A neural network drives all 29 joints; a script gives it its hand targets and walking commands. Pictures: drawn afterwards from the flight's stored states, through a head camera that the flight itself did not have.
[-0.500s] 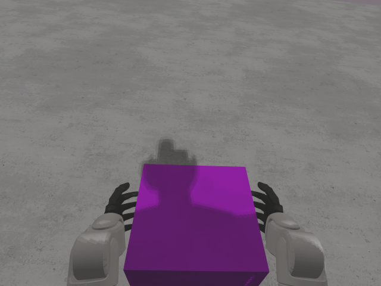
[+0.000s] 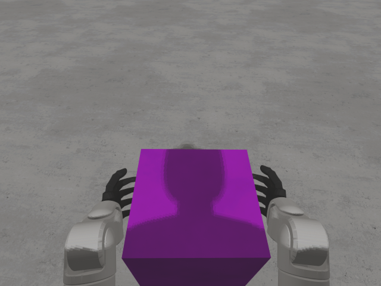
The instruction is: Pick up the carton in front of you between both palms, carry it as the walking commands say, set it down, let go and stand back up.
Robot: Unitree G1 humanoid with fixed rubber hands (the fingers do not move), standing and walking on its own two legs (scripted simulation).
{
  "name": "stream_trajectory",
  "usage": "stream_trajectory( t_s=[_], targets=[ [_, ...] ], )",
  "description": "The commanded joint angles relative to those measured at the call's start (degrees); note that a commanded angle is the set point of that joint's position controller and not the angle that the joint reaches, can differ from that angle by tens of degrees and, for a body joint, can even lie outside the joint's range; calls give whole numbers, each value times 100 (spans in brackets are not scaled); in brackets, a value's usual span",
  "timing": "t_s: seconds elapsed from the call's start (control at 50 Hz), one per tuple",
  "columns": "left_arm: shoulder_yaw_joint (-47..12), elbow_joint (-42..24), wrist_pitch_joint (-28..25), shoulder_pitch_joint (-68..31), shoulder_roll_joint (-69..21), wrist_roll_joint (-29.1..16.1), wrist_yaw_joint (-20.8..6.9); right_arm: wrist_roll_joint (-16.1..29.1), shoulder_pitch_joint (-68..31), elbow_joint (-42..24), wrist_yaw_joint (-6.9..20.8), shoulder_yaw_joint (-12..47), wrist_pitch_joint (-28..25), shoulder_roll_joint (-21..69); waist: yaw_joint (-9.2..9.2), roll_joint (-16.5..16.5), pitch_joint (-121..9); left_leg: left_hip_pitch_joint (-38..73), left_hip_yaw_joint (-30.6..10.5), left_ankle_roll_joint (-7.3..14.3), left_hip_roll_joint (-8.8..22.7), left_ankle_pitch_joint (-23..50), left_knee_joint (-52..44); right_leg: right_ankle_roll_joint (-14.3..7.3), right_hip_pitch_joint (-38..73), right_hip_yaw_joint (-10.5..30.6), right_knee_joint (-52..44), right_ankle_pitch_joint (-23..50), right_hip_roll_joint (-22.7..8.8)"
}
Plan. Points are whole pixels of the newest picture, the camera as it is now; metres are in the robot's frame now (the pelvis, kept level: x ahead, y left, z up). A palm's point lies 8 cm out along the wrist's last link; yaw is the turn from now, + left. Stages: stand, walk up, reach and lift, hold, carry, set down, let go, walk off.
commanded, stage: carry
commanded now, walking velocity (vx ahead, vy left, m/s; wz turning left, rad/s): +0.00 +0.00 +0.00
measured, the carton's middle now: (193, 224) +0.27 +0.00 +0.01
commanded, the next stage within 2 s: hold in 1.32 s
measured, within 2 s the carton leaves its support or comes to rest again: neither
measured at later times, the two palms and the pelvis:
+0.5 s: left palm (110, 193) +0.31 +0.17 +0.06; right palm (255, 189) +0.32 -0.13 +0.07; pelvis +0.05 +0.02 -0.01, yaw +0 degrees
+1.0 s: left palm (113, 205) +0.31 +0.17 +0.03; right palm (252, 202) +0.31 -0.13 +0.03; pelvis +0.02 +0.03 +0.00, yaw +0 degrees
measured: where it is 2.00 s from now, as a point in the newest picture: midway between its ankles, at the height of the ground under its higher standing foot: outside the picture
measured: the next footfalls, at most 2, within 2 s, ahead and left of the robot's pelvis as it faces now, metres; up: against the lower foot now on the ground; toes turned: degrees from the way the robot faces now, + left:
none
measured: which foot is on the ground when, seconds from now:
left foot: down 0.00-1.00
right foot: down 0.00-1.00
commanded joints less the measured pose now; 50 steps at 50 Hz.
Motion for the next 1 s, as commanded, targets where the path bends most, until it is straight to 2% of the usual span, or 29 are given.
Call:
stream_trajectory(
  t_s=[0.0,0.04,0.1,0.16,0.22,0.36,0.56,0.78,0.9,0.98],
  targets=[
    [-3991,-287,48,-2603,-5085,-2216,-1492,2275,-2429,-191,1390,4112,69,5103,3,-106,-1812,505,-396,57,655,1138,-251,233,959,658,-115,965,-880],
    [-3989,-118,104,-2564,-5004,-2187,-1487,2259,-2263,111,1440,4041,105,5064,-16,-2,-1754,446,-373,86,638,1695,-96,269,1053,684,248,1833,-905],
    [-3987,64,128,-2630,-4997,-2166,-1474,2269,-2266,363,1476,3976,107,5052,-15,13,-1785,527,-370,116,566,2681,121,261,963,682,632,2524,-880],
    [-4010,107,109,-2797,-5079,-2198,-1469,2295,-2423,405,1479,3970,79,5121,-19,-1,-1796,590,-352,128,553,3087,234,294,891,644,756,2524,-832],
    [-4046,35,72,-2941,-5172,-2253,-1467,2335,-2572,309,1462,4001,42,5209,-25,-54,-1871,628,-339,153,540,3131,310,305,930,638,824,2438,-815],
    [-4133,200,-133,-2798,-5263,-2163,-1486,2250,-2464,400,1467,4118,-150,5279,-34,-128,-1972,650,-347,203,503,2821,364,290,971,664,876,2167,-828],
    [-3998,636,-903,-2705,-5081,-1775,-1505,1851,-2406,851,1518,3984,-914,5081,-31,-171,-1691,484,-400,276,473,1932,140,277,885,718,645,1559,-866],
    [-3149,1697,-1986,-2701,-4655,-994,-1498,1040,-2378,1927,1496,3093,-1995,4691,-36,-187,-1411,233,-443,306,456,900,-173,275,750,787,319,785,-868],
    [-2535,2587,-2784,-3121,-4794,-566,-1553,614,-2788,2825,1558,2496,-2778,4823,-27,-195,-1460,161,-453,326,433,523,-271,261,750,820,219,546,-869],
    [-2403,2971,-3214,-3400,-5076,-444,-1618,500,-3065,3226,1623,2375,-3205,5097,-22,-206,-1589,188,-457,342,422,464,-267,250,780,833,203,520,-873]
  ],
)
